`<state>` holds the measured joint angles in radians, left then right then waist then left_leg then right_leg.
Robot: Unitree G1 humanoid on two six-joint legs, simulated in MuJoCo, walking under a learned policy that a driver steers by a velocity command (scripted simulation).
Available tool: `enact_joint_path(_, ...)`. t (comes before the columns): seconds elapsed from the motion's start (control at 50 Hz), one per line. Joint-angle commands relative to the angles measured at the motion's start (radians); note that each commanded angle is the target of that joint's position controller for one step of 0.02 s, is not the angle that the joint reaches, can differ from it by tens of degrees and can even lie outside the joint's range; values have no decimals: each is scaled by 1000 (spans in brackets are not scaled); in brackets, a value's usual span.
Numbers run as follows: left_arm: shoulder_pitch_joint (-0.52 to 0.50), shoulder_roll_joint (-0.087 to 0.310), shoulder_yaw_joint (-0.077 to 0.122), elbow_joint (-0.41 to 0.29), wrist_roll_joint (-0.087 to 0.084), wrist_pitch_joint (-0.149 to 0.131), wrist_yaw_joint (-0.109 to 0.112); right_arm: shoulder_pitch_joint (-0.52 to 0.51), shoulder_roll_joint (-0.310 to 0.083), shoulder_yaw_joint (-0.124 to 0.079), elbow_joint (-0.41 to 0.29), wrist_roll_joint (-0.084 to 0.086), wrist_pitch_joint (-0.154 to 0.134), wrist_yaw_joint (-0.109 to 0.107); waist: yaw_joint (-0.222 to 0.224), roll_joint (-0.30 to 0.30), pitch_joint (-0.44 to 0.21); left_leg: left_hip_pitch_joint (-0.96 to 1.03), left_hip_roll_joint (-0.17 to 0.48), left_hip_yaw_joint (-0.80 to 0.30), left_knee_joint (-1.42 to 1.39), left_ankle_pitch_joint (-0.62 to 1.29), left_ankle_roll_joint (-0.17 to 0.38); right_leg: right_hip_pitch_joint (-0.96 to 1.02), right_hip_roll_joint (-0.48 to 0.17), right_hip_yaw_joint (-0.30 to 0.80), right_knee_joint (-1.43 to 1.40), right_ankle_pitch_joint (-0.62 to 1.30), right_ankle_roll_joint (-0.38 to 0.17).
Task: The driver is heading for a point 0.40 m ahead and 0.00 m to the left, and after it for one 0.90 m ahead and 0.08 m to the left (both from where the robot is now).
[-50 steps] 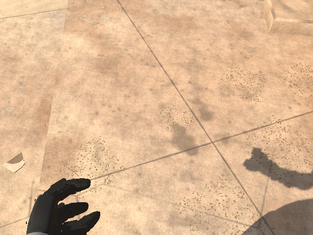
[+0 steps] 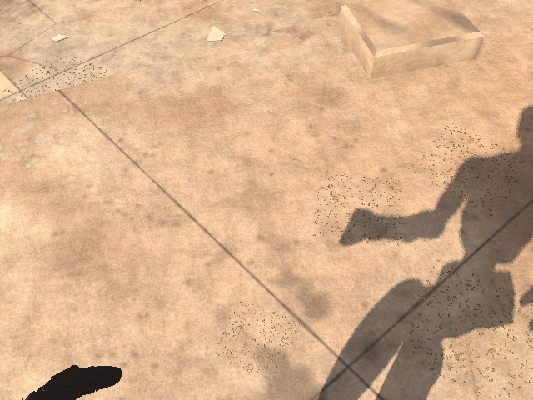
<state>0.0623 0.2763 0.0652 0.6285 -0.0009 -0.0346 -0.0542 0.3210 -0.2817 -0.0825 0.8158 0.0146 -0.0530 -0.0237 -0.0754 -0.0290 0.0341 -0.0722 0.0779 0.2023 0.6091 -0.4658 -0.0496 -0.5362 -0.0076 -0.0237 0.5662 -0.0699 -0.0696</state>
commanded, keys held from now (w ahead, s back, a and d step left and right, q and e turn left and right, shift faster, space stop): e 0.30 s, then no key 0.48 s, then q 0.22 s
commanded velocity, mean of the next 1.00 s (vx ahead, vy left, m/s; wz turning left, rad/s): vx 0.05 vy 0.00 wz -0.26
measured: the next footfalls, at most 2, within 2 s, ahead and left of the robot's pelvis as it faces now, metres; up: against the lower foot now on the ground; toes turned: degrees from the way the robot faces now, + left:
left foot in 0.46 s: +0.19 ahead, +0.12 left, +0.00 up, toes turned -17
right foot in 0.76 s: +0.08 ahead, -0.13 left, +0.00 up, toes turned -13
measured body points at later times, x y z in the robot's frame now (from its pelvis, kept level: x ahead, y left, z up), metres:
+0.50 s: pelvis +0.09 +0.02 +0.01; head +0.11 +0.03 +0.46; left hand +0.32 +0.24 -0.08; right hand +0.18 -0.27 -0.07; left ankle +0.16 +0.13 -0.72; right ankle +0.13 -0.09 -0.71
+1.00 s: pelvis +0.09 +0.01 +0.01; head +0.10 +0.01 +0.46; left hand +0.27 +0.23 -0.10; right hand +0.16 -0.29 -0.09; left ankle +0.15 +0.13 -0.71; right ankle +0.04 -0.12 -0.72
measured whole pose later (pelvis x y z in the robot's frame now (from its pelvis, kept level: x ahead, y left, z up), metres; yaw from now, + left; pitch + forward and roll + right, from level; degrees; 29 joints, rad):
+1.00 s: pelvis +0.09 +0.01 +0.01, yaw -12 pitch +0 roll -2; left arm 0.23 0.24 0.04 0.70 0.02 0.04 0.04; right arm 0.22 -0.29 -0.04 0.68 0.00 0.01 0.00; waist -0.02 0.04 0.00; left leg -0.38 0.03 -0.05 0.68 -0.30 -0.03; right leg -0.23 0.00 -0.02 0.58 -0.35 0.01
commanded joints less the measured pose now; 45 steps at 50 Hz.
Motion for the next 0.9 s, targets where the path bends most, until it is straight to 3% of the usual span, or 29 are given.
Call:
enact_joint_path(0.02,265,332,87,-51,20,1,33,83,-36,26,-136,-38,-26,12,89,-246,-487,-612,-130,-211,838,-305,-32,896,-415,714,-61,697,-384)
enact_joint_path(0.04,248,255,74,-73,21,8,27,2,-138,5,-132,-12,-28,17,159,-87,-507,-639,-78,-319,869,-186,-18,819,-353,635,-130,488,-347)
enact_joint_path(0.06,185,201,57,-75,8,10,28,-70,-148,4,-153,3,-22,12,143,-57,-371,-673,-52,-293,820,-90,-4,695,-297,516,-153,341,-294)
enact_joint_path(0.08,135,165,46,-77,-5,18,35,-85,-137,4,-142,-10,-10,-4,109,22,-268,-662,-17,-284,746,-19,-10,548,-240,442,-175,238,-240)
enact_joint_path(0.1,97,148,38,-83,-8,25,41,-90,-147,-2,-149,-21,6,-15,80,0,-211,-610,-2,-286,685,18,-15,411,-209,406,-202,187,-220)
enact_joint_path(0.12,71,150,36,-90,4,31,46,-80,-147,-5,-153,-22,20,-16,52,-35,-184,-538,-2,-281,651,41,-15,300,-179,382,-228,149,-207)
enact_joint_path(0.16,50,159,41,-96,19,33,56,-64,-116,2,-154,-29,28,-18,35,-59,-179,-478,-26,-260,585,69,-23,207,-144,344,-238,192,-204)
enact_joint_path(0.2,59,168,44,-93,14,38,66,-83,-103,6,-164,-33,32,-21,40,-54,-191,-479,-40,-262,490,91,-39,208,-127,345,-232,189,-200)
enact_joint_path(0.3,56,175,47,-104,7,67,84,-173,-89,14,-200,-25,38,-16,77,-81,-166,-459,-66,-295,280,175,-42,191,-98,431,-244,-175,-167)
enact_joint_path(0.38,81,154,34,-100,17,78,78,-188,-95,17,-212,-19,24,1,110,-108,-170,-371,-67,-279,147,153,-15,228,-125,477,-202,-161,-164)
enact_joint_path(0.44,96,124,14,-85,6,85,75,-145,-81,15,-209,-26,10,19,69,-96,-149,-184,-64,-251,-151,279,39,202,-82,469,-131,-138,-104)
enact_joint_path(0.46,142,84,1,-77,11,81,76,-129,-131,6,-217,-49,9,18,81,-8,-157,-86,71,-368,-216,347,87,134,-29,413,-35,-248,-41)
enact_joint_path(0.48,176,73,1,-83,6,70,71,-164,-209,-9,-217,-71,16,18,143,234,-104,-94,212,-553,-269,443,210,14,114,212,88,-385,23)
enact_joint_path(0.5,119,130,17,-94,11,54,73,-162,-151,2,-220,-83,15,17,97,299,-101,-166,305,-679,-317,455,312,23,97,172,230,-478,68)
enact_joint_path(0.52,85,175,35,-92,6,51,72,-172,-131,7,-228,-69,11,14,79,247,-93,-161,289,-664,-309,448,321,10,81,176,357,-482,92)
enact_joint_path(0.56,113,155,39,-54,9,67,77,-194,-131,5,-229,-35,13,8,90,163,-84,-138,218,-554,-271,491,267,-19,72,169,492,-446,129)
enact_joint_path(0.58,130,123,32,-40,9,75,77,-204,-116,11,-227,-29,15,8,97,147,-87,-139,195,-508,-252,559,253,-5,62,169,522,-425,142)
enact_joint_path(0.62,146,60,10,-27,5,80,75,-222,-92,18,-224,-32,26,16,108,161,-103,-149,127,-403,-233,620,224,63,45,108,415,-398,157)
enact_joint_path(0.66,107,15,-11,-32,9,75,72,-197,-88,17,-214,-34,37,23,75,213,-129,-120,100,-363,-212,629,219,145,23,60,222,-393,161)
enact_joint_path(0.7,110,31,-7,-20,1,73,68,-154,-99,15,-197,-28,46,25,62,240,-142,-90,104,-377,-185,599,225,220,28,37,25,-304,157)
enact_joint_path(0.74,135,53,-4,2,6,71,65,-110,-86,23,-178,-16,44,25,72,216,-129,-136,91,-380,-178,526,174,357,20,52,-205,-81,119)
enact_joint_path(0.76,148,95,0,-4,16,71,70,-89,-80,29,-173,-22,32,29,65,162,-152,-203,79,-370,-171,427,122,458,-42,119,-185,35,89)
enact_joint_path(0.78,156,159,12,-5,20,74,75,-76,-75,33,-181,-39,16,40,29,36,-158,-264,19,-309,-135,328,79,501,-107,169,-115,165,44)
enact_joint_path(0.8,146,113,6,26,22,73,69,-90,-37,43,-180,-39,9,42,30,-86,-156,-213,-23,-246,-155,243,34,392,-90,157,-118,-68,8)
enact_joint_path(0.82,128,68,-4,14,29,69,62,-159,-76,38,-178,-36,12,41,71,-45,-93,-217,-30,-247,-133,243,17,343,-62,145,-145,-175,15)
enact_joint_path(0.84,130,73,-3,20,36,65,66,-202,-86,32,-192,-28,18,37,82,-36,-61,-244,-38,-245,-112,253,21,324,-60,140,-157,-211,26)
enact_joint_path(0.88,143,118,10,23,27,58,79,-206,-93,29,-211,-18,33,27,83,-72,-22,-295,-50,-248,-67,286,31,313,-72,142,-168,-198,21)
enact_joint_path(0.9,165,121,12,24,25,57,88,-203,-92,26,-219,-14,36,24,85,-84,-24,-311,-59,-245,-34,283,32,314,-92,151,-178,-190,9)
Keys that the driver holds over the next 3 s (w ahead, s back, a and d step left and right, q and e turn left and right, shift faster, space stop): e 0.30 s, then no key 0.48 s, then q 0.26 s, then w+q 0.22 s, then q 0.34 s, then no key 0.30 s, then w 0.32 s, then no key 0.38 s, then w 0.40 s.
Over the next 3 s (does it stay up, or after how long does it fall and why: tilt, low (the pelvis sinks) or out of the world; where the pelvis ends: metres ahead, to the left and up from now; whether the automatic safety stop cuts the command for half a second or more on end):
stays up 0.52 0.01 0.03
